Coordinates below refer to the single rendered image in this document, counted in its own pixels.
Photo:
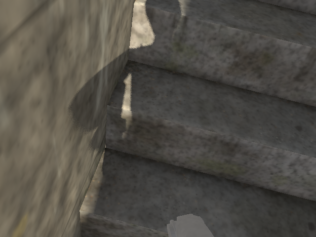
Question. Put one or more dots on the right robot thigh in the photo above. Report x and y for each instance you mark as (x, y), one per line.
(188, 225)

